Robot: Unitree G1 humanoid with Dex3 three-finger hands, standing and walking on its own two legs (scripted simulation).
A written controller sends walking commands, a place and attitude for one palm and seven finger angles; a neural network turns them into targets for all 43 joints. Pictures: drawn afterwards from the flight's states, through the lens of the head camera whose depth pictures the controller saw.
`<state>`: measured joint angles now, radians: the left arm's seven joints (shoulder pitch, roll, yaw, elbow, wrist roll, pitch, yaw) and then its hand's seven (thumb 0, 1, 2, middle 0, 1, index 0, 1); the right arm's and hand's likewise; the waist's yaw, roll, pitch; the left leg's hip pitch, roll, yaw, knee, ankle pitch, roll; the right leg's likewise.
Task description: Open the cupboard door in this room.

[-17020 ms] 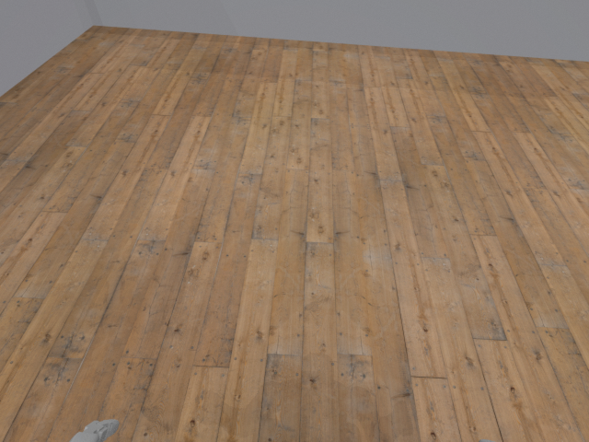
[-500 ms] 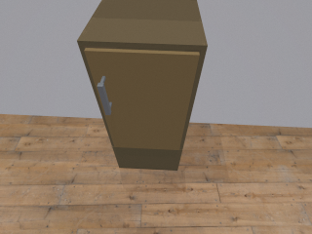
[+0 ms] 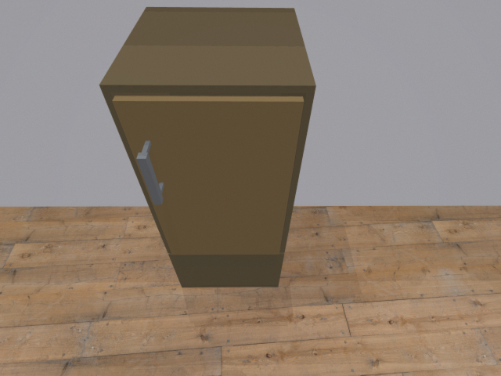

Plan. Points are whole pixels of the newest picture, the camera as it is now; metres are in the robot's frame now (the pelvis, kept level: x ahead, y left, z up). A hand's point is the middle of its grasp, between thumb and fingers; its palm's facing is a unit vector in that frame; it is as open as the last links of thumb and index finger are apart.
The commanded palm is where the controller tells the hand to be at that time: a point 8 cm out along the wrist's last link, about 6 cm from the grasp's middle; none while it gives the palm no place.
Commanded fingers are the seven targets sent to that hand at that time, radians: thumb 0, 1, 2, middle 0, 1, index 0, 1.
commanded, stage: come to a stop and stand still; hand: left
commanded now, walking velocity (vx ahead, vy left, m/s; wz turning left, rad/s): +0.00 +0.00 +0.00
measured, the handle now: (152, 174) +0.52 +0.25 -0.02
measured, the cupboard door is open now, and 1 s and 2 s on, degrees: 0 0 0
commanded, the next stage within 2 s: look again from close up in 0.42 s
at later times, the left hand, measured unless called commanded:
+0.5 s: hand out of the picture +0.01 +0.20 -0.17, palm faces +0.02 -0.98 -0.21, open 7.4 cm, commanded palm none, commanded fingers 0.00 0.90 0.90 -0.20 -0.30 -0.20 -0.30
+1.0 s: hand out of the picture -0.04 +0.17 -0.17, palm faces +0.03 -0.98 -0.17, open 7.4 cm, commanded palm none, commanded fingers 0.00 0.90 0.90 -0.20 -0.30 -0.20 -0.30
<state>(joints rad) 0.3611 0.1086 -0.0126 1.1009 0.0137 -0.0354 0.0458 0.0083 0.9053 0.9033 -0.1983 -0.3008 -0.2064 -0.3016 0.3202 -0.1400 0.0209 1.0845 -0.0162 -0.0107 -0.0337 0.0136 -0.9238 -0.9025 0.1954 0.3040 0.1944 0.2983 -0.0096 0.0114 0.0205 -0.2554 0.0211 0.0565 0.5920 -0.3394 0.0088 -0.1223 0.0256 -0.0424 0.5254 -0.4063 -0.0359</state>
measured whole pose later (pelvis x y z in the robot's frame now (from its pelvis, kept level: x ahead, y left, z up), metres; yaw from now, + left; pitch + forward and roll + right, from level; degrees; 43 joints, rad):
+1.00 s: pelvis -0.02 +0.01 +0.01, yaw +0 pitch -1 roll +1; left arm 0.32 0.15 -0.02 1.11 0.01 -0.01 0.03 0.01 0.91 0.90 -0.20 -0.30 -0.20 -0.30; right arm 0.25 -0.16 0.03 1.13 -0.01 -0.01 -0.03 0.01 -0.92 -0.90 0.20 0.30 0.20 0.30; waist 0.01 -0.03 0.03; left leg -0.19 -0.01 0.06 0.45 -0.24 0.02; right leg -0.09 0.00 -0.04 0.44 -0.34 -0.02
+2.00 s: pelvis -0.08 +0.01 -0.07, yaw +0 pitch +14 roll -3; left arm 0.25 0.26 0.27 0.11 -0.31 -0.30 -0.25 0.01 0.07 0.55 -0.26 -0.83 -0.26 -0.83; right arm 0.29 -0.19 0.03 0.58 0.02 -0.17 -0.07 0.01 -0.90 -0.90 0.20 0.31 0.20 0.30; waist -0.02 0.03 -0.13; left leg -0.93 0.05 0.02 1.10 -0.42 0.03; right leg -0.80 0.03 -0.08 1.08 -0.53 -0.03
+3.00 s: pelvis -0.07 +0.01 -0.06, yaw +0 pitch +13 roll -3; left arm 0.00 0.39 0.42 0.43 -0.36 -0.36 -0.48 -0.01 -0.50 0.31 -0.30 -1.20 -0.30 -1.20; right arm 0.29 -0.28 0.03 0.56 0.03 -0.16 -0.07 0.01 -0.90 -0.90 0.20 0.30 0.20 0.30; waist -0.02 0.02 -0.11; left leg -0.86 0.04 0.02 1.03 -0.40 0.03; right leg -0.73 0.03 -0.09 0.99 -0.50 -0.03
